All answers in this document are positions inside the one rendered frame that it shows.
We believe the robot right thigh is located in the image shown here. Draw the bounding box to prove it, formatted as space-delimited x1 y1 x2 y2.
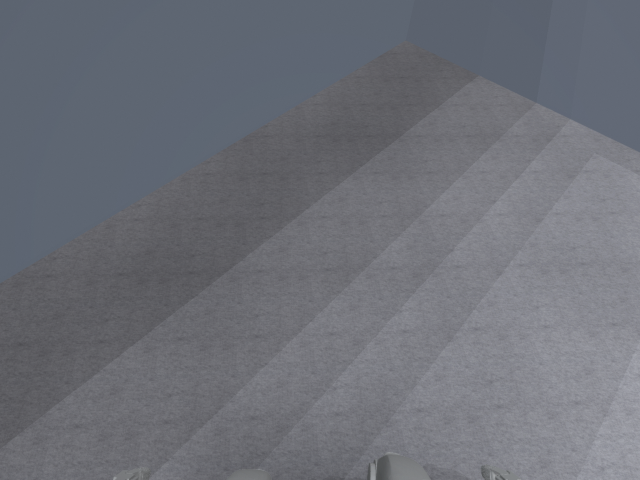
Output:
367 454 431 480

